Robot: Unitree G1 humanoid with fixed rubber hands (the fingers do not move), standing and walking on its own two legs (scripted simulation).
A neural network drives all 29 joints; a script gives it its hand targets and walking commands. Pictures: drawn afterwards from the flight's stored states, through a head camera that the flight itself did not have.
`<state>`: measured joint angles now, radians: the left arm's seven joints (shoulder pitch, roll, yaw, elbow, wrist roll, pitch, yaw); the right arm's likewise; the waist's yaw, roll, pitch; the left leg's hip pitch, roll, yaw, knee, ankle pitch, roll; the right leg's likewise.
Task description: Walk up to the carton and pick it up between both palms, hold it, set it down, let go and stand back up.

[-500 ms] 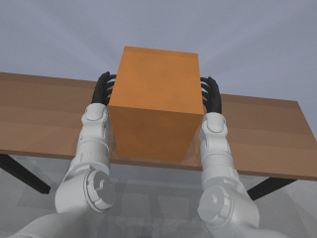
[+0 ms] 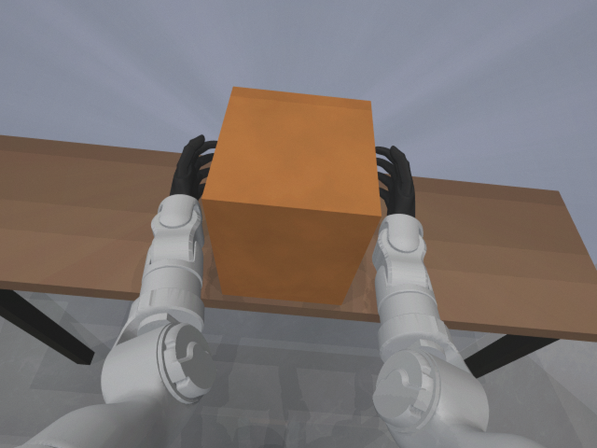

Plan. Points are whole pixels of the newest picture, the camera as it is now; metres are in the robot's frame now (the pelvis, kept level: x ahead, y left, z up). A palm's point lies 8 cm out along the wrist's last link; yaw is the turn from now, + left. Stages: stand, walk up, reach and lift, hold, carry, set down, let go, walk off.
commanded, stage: reach and lift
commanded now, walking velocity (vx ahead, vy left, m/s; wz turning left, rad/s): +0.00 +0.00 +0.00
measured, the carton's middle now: (291, 204) +0.45 +0.06 +0.03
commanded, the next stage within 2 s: none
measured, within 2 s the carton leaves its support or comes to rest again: leaves its support in 0.14 s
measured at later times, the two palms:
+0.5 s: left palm (173, 210) +0.37 +0.22 +0.08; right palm (394, 210) +0.39 -0.07 +0.12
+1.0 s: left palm (180, 189) +0.36 +0.19 +0.13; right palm (426, 198) +0.38 -0.09 +0.16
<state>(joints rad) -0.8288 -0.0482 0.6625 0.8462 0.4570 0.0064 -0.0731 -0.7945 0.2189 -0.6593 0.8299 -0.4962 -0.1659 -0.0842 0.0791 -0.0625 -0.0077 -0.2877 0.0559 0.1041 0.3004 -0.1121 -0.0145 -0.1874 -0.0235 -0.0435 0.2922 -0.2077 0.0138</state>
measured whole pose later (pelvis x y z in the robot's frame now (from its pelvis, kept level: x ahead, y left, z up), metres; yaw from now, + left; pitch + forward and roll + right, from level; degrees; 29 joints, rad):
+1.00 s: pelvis -0.02 +0.00 +0.00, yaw +1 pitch -4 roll +0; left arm -0.78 -0.03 0.50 0.74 0.39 0.22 -0.02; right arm -0.81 0.10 -0.43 0.95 -0.21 -0.14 -0.11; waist 0.03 -0.08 0.00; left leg -0.10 0.05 0.11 0.25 -0.07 -0.01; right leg 0.00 -0.03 -0.08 0.25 -0.18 0.01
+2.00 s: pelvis -0.05 +0.00 +0.00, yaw +3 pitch -9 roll -1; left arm -0.75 -0.02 0.37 0.37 0.35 0.67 0.00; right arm -0.90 0.00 -0.15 0.84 0.10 0.18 -0.14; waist -0.09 -0.09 -0.01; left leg -0.07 0.05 0.07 0.30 -0.08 -0.01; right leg 0.05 -0.02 -0.10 0.30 -0.19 0.01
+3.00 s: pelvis -0.03 -0.01 +0.00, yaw +2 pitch -6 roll +0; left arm -0.75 0.00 0.38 0.27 0.29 0.83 0.00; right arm -0.97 -0.08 0.00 0.72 0.30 0.43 -0.24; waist -0.11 -0.04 -0.08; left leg -0.10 0.05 0.05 0.32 -0.11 -0.02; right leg 0.02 -0.01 -0.08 0.30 -0.22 0.00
